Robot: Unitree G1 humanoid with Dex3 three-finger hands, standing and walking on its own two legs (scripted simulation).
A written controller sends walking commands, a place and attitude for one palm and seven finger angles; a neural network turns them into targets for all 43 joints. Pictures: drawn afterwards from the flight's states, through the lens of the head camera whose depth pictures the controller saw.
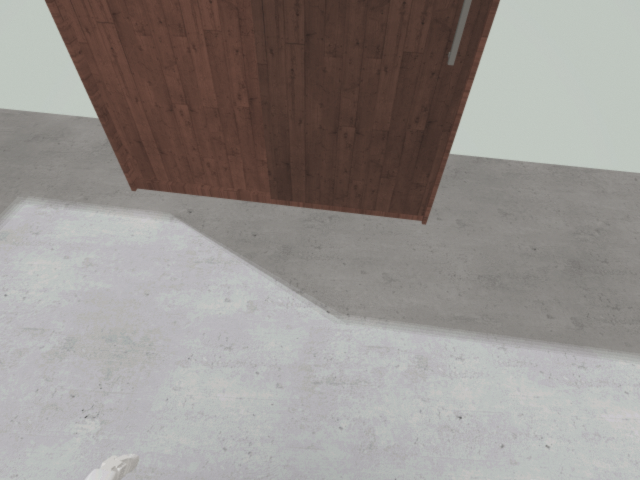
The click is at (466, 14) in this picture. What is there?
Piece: wardrobe's sliding door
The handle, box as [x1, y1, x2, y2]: [447, 0, 471, 64]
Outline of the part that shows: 471,0 464,0 451,50 448,54 448,64 453,64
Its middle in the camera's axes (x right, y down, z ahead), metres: +0.39 -0.64 +1.04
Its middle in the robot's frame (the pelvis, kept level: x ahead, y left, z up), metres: +1.25 -0.32 +0.13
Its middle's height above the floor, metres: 0.90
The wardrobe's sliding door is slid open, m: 0.00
